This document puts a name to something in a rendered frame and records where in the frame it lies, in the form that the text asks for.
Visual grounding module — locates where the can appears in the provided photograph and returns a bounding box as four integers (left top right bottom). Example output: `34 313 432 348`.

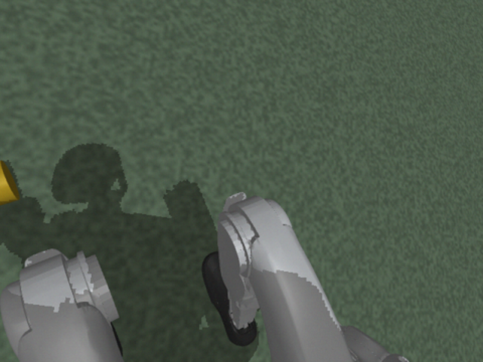
0 161 20 206

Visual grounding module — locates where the left robot foot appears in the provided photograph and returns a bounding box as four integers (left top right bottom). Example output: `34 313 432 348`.
110 322 123 358

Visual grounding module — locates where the right robot foot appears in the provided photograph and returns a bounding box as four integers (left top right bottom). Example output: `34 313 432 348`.
202 252 257 346

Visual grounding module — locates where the right robot hand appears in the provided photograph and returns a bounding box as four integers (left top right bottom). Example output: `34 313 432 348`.
338 322 390 362

